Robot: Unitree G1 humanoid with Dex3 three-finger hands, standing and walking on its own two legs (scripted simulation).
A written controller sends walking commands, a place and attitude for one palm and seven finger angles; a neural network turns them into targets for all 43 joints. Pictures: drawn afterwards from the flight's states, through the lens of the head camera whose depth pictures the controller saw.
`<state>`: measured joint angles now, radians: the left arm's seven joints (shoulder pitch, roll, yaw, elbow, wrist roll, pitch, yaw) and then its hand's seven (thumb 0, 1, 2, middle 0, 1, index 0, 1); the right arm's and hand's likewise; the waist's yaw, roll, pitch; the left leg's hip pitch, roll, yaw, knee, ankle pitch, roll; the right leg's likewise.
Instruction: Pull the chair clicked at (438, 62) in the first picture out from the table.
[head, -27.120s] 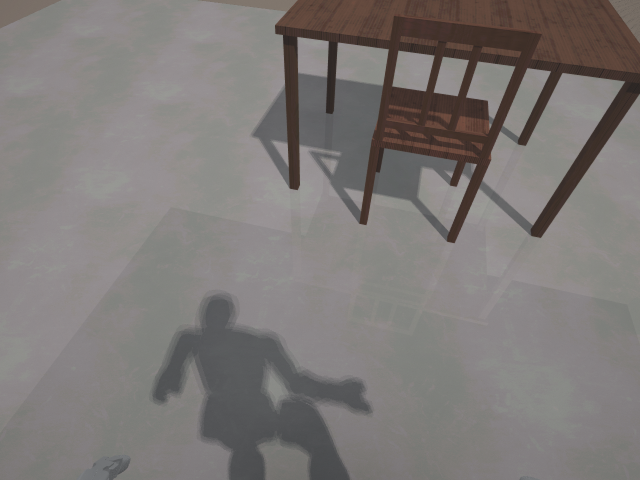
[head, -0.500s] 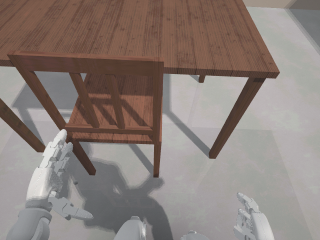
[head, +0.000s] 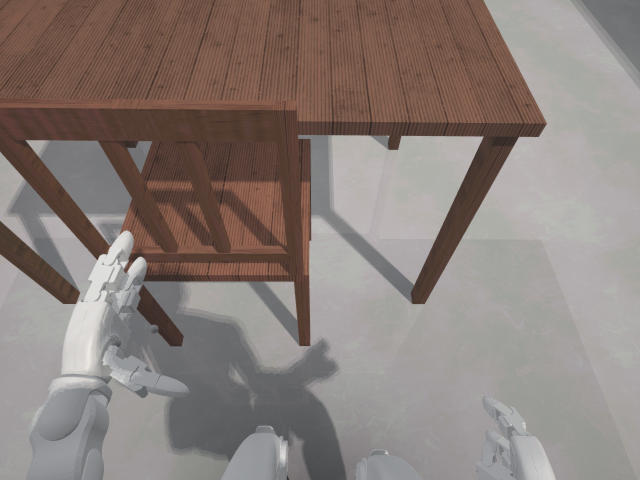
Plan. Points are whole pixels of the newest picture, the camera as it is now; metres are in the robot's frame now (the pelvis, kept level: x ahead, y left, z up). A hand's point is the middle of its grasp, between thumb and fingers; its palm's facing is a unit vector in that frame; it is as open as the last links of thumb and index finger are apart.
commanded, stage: aim the fingers beside a spindle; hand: left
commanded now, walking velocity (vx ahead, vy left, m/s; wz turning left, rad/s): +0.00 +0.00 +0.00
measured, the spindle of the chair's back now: (145, 203) +0.51 +0.30 -0.02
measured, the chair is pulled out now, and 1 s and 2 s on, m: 0.00 0.00 0.00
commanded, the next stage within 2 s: none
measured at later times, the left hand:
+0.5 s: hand (175, 305) +0.33 +0.20 +0.01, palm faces +0.02 -1.00 -0.02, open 16.9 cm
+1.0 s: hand (200, 277) +0.38 +0.18 -0.01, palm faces +0.04 -1.00 -0.04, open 16.9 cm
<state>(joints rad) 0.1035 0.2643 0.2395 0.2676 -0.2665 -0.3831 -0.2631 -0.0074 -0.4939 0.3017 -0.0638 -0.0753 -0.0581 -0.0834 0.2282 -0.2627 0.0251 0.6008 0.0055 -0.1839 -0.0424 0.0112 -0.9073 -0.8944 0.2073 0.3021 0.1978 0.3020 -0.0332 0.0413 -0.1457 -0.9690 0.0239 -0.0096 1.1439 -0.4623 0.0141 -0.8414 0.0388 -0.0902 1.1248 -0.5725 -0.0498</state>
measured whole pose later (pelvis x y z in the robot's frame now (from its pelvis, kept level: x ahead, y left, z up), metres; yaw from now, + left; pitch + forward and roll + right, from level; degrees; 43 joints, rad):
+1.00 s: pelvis -0.02 +0.02 -0.03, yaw -1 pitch +22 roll -3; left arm -0.35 0.24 0.19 0.64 -0.13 -0.46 -0.08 -0.01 -0.50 0.30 -0.06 -0.08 -0.06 -0.08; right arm 0.23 -0.25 0.03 0.62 -0.03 -0.06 0.00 0.01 -0.91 -0.89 0.21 0.30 0.20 0.30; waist -0.06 0.03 -0.17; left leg -1.20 0.02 0.01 1.29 -0.48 0.04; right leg -1.07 0.03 -0.08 1.28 -0.60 -0.03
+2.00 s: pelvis -0.01 +0.01 -0.03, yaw -1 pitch +22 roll -3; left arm -0.25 0.23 0.20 0.56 -0.16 -0.48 -0.11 -0.01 -0.50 0.30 -0.06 -0.08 -0.06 -0.08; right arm 0.22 -0.25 0.02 0.60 -0.02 -0.03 0.00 0.01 -0.91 -0.89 0.21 0.30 0.20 0.30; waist -0.06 0.04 -0.16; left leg -1.17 0.03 0.00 1.28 -0.49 0.03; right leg -1.05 0.04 -0.08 1.27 -0.61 -0.04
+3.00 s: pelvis -0.01 +0.01 -0.03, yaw -1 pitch +22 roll -3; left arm -0.30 0.24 0.18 0.61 -0.16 -0.46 -0.11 -0.01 -0.50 0.30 -0.06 -0.08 -0.06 -0.08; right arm 0.23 -0.25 0.02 0.61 -0.02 -0.02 0.00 0.01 -0.91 -0.89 0.21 0.30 0.20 0.30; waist -0.06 0.04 -0.17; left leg -1.18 0.03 0.00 1.28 -0.49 0.03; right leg -1.06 0.04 -0.08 1.27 -0.60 -0.04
